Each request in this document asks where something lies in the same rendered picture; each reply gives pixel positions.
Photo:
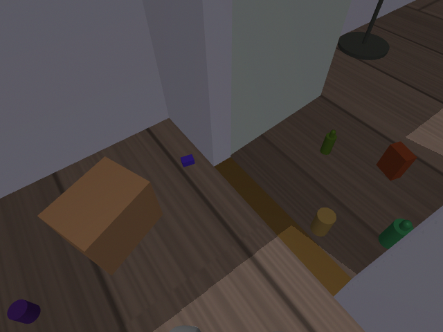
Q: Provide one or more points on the floor lamp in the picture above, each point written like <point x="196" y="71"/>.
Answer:
<point x="363" y="45"/>

